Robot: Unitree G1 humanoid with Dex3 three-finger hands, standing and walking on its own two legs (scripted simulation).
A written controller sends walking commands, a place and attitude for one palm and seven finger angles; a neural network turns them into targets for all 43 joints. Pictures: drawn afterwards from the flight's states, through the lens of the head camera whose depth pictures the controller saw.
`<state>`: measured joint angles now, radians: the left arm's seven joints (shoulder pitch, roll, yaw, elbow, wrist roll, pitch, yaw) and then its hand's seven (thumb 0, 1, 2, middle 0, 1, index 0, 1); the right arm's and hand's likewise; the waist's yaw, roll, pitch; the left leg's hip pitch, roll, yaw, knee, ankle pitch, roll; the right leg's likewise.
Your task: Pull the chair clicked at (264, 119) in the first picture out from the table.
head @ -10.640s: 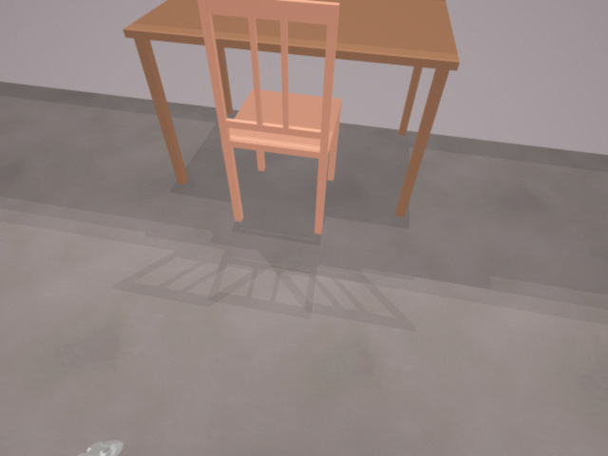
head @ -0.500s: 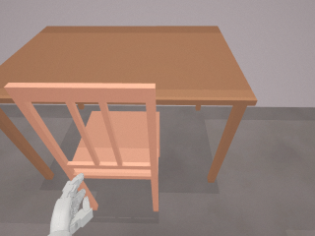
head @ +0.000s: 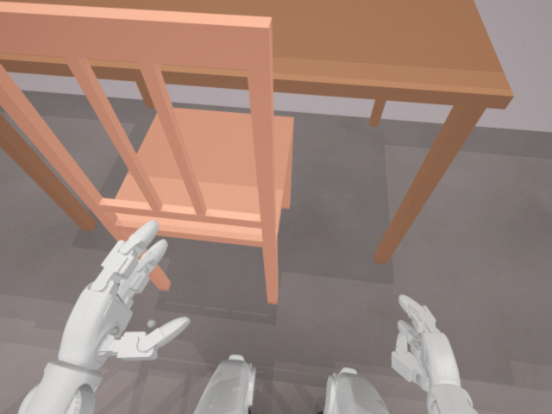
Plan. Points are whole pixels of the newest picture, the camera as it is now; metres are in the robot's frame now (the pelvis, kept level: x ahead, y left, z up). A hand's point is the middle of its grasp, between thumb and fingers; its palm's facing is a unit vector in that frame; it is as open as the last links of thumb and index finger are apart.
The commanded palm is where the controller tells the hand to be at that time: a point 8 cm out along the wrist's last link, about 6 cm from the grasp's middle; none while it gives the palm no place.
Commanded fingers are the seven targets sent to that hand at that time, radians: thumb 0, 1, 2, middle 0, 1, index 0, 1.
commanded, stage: raise the hand toward the chair's back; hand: left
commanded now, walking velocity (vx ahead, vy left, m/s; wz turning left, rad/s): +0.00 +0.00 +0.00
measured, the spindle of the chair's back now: (125, 149) +0.50 +0.31 +0.05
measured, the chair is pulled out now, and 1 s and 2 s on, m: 0.00 0.00 0.00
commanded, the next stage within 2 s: aim the fingers beside a spindle in 1.40 s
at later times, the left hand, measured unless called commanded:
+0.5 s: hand (126, 298) +0.24 +0.21 +0.07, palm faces -0.04 -1.00 -0.04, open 15.8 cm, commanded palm +0.22 +0.27 +0.07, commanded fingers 0.00 -0.50 0.30 -0.06 -0.08 -0.06 -0.08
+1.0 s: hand (112, 273) +0.27 +0.24 +0.07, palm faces -0.06 -1.00 -0.06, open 16.9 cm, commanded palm +0.25 +0.29 +0.08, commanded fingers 0.00 -0.50 0.30 -0.06 -0.08 -0.06 -0.08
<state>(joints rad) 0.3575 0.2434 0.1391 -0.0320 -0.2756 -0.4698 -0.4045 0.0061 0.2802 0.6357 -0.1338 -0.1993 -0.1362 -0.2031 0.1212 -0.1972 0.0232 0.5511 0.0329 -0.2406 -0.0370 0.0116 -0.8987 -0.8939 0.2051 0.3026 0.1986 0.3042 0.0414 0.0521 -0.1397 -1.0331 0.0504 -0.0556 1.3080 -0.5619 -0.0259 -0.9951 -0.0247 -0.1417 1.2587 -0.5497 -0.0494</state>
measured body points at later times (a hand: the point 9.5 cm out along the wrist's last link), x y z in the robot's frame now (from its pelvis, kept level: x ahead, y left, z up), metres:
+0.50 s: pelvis +0.02 +0.02 +0.02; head +0.09 +0.03 +0.47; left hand +0.24 +0.26 +0.08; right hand +0.20 -0.24 -0.05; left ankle +0.04 +0.13 -0.62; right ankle +0.04 -0.10 -0.62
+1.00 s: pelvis +0.02 +0.04 +0.03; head +0.09 +0.05 +0.48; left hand +0.27 +0.29 +0.08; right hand +0.19 -0.21 -0.04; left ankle +0.04 +0.13 -0.62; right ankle +0.04 -0.10 -0.62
